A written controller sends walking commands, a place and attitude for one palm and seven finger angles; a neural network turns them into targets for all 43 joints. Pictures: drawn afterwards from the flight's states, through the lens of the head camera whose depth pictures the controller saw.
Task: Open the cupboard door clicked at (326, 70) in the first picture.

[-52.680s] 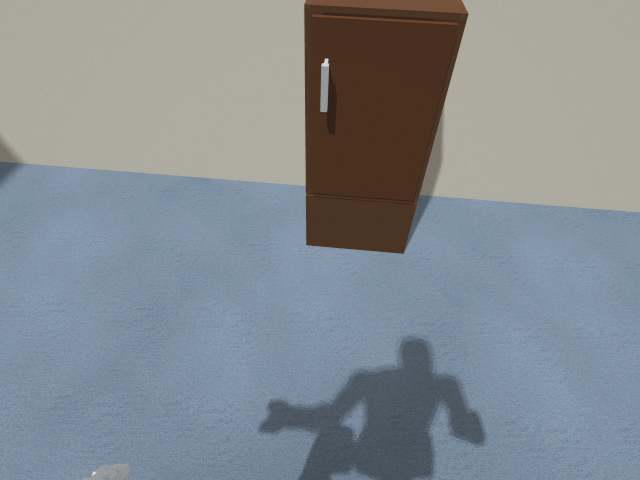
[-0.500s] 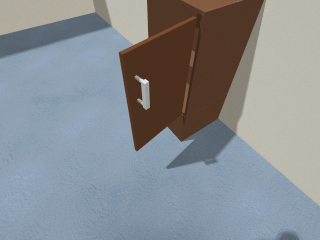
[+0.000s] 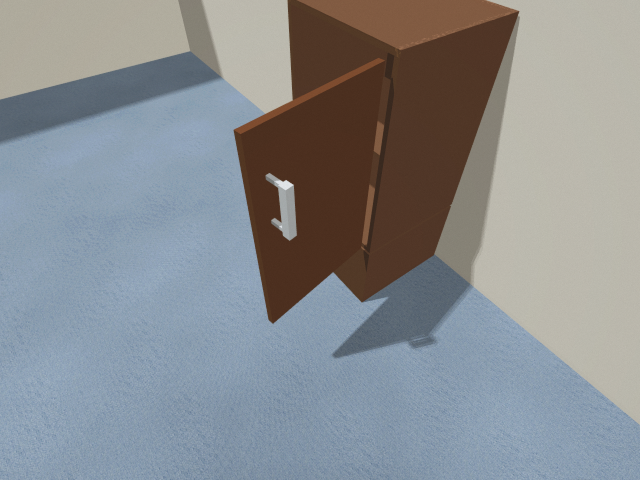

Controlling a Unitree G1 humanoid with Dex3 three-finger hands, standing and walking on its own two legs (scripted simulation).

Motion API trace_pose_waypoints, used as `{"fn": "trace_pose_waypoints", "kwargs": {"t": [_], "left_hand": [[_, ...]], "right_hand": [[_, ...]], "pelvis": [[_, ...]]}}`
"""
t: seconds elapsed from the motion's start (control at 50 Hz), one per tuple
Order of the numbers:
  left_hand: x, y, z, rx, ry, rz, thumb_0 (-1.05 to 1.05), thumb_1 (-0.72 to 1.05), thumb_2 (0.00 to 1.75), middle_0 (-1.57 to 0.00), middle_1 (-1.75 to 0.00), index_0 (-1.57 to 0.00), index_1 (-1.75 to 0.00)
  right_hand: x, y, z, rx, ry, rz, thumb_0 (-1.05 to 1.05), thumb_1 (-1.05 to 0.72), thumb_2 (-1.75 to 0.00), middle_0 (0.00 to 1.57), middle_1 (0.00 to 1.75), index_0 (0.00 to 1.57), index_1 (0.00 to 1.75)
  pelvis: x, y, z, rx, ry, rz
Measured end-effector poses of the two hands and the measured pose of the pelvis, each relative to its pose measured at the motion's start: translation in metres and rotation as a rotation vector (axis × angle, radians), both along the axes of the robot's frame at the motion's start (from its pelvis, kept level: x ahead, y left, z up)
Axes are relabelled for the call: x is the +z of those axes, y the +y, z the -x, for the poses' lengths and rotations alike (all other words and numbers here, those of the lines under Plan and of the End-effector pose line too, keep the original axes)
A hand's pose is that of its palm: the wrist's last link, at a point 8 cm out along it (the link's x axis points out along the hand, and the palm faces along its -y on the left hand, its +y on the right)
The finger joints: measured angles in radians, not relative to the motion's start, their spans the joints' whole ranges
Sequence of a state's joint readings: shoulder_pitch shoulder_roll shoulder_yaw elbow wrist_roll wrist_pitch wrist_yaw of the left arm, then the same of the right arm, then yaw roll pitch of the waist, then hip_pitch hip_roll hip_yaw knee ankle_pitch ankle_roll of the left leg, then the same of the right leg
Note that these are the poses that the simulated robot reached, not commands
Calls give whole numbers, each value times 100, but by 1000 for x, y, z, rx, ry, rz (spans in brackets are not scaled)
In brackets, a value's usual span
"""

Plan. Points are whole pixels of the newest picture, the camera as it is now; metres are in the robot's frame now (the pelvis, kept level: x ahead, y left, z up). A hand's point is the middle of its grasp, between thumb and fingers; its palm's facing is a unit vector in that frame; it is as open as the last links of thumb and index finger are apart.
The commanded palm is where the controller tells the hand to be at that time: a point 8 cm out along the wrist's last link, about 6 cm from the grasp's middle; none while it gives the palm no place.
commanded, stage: let the arm hang, fingers relaxed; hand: left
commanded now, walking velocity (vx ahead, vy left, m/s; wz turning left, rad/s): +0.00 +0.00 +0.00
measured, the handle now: (280, 207) +0.59 +0.11 -0.04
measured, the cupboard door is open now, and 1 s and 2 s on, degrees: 100 100 100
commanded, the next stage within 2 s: look to check the result in 0.06 s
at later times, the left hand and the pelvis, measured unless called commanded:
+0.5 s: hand out of the picture +0.02 +0.17 -0.17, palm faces +0.04 -0.98 -0.21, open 7.3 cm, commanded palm none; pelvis +0.01 -0.01 +0.00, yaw +0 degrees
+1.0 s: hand out of the picture +0.04 +0.18 -0.17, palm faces +0.03 -0.97 -0.23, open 7.3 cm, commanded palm none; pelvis +0.02 -0.02 +0.00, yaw +0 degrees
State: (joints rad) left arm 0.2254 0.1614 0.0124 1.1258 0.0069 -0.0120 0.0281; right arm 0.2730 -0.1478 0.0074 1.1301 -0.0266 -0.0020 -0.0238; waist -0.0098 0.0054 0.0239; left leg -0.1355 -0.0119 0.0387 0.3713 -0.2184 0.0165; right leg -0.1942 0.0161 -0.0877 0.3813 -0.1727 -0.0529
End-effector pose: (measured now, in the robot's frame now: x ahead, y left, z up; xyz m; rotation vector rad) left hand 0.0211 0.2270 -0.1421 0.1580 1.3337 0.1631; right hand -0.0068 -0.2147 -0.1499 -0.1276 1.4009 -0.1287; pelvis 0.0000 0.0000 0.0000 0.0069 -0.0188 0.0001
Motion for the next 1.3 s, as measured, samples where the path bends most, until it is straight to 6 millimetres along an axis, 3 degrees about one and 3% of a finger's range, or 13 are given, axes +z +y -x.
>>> {"fn": "trace_pose_waypoints", "kwargs": {"t": [0.32,0.84,1.3], "left_hand": [[1,-5,20,29,80,1,1,91,90,-20,-30,-20,-30],[4,-4,-14,6,8,-24,1,91,90,-20,-30,-21,-30],[3,1,-11,12,32,-24,1,91,90,-20,-30,-21,-30]], "right_hand": [[0,-8,-12,9,19,8,1,-91,-90,20,30,20,30],[3,-31,-27,15,0,38,1,-91,-90,20,30,20,30],[6,-34,-30,18,11,54,1,-91,-90,20,30,20,30]], "pelvis": [[1,-4,-11,4,2,0],[1,-15,-18,7,-1,2],[2,-12,-23,7,2,5]]}}
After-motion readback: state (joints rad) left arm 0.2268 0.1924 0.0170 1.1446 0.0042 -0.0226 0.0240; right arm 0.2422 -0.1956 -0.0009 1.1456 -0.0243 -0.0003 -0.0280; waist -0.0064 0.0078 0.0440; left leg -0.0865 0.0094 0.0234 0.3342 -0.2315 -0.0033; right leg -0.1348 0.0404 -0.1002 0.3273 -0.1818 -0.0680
